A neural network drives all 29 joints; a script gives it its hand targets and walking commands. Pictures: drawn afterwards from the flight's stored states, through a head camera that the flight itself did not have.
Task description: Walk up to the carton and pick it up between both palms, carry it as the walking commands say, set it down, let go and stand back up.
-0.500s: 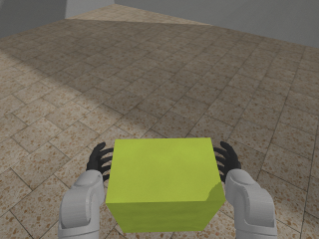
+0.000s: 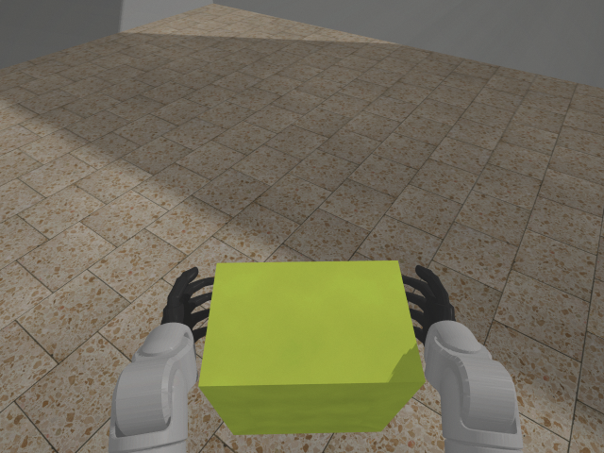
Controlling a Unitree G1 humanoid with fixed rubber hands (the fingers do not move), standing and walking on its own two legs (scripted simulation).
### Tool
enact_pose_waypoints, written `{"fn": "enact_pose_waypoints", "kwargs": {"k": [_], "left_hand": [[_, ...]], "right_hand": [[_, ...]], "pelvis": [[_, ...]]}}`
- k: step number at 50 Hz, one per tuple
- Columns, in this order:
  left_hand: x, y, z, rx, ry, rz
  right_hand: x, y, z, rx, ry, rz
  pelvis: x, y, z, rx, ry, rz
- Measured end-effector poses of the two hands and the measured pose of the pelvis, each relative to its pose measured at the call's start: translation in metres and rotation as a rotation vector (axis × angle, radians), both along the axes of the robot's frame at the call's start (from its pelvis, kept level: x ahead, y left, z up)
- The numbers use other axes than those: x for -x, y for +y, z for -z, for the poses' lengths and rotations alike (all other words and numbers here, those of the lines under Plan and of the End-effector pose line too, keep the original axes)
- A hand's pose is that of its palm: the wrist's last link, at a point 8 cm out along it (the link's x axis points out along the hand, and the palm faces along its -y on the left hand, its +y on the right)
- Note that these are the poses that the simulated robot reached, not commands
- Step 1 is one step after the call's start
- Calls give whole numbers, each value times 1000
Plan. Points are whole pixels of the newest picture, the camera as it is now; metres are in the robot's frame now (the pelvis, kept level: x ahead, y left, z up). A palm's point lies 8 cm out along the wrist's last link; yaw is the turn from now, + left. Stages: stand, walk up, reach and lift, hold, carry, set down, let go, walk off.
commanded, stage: carry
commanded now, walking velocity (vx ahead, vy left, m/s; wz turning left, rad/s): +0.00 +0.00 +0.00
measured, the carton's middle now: (307, 356) +0.26 +0.00 -0.01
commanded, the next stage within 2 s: none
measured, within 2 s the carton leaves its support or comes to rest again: neither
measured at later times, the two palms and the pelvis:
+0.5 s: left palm (184, 325) +0.27 +0.15 +0.07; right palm (439, 323) +0.27 -0.16 +0.07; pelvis +0.01 +0.00 +0.00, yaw +0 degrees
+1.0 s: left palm (185, 321) +0.27 +0.15 +0.08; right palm (440, 320) +0.27 -0.16 +0.08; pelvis +0.01 +0.00 +0.00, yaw +0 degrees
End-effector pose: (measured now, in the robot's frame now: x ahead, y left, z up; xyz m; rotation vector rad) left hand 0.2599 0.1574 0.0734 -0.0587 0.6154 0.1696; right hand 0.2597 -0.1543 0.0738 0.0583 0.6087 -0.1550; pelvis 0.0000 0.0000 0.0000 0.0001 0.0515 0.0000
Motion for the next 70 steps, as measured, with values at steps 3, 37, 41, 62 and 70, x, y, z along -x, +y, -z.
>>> {"fn": "enact_pose_waypoints", "kwargs": {"k": [3,37,41,62,70], "left_hand": [[0,-1,-2,2,1,0],[-9,-6,-2,5,15,-1],[-10,-6,-4,6,11,-1],[-11,-4,-6,9,12,-1],[8,0,-28,22,-47,-13]], "right_hand": [[0,-1,-2,-2,1,3],[-8,-6,-1,-6,16,7],[-8,-6,-3,-7,12,8],[-9,-4,-5,-9,15,12],[11,0,-24,-41,-44,26]], "pelvis": [[-1,0,0,0,0,0],[-9,-5,0,1,0,2],[-10,-5,0,1,0,3],[-13,-3,0,2,-1,5],[-14,2,4,-1,4,1]]}}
